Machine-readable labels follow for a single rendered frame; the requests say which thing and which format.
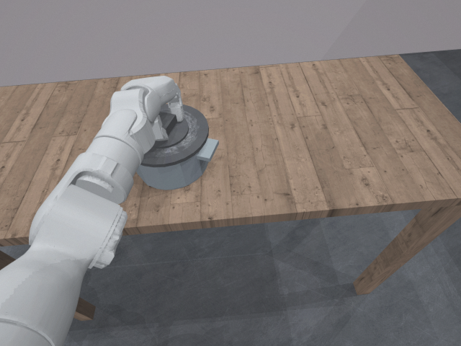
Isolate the left robot hand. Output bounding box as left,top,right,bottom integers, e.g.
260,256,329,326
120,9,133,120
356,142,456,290
120,76,184,141

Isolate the pot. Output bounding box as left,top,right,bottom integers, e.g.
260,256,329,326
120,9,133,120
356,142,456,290
136,138,219,190

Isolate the lid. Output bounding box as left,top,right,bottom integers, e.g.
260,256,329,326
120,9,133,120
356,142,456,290
141,104,209,167

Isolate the table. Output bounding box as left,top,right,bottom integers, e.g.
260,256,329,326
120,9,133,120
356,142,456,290
0,54,461,321

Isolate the left robot forearm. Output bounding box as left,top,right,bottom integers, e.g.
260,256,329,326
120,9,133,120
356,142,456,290
29,84,161,245

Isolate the left robot upper arm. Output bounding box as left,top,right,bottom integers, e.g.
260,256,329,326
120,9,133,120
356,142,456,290
0,184,127,346

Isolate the knob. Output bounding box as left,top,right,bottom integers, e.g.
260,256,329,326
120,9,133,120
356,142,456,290
158,112,177,135

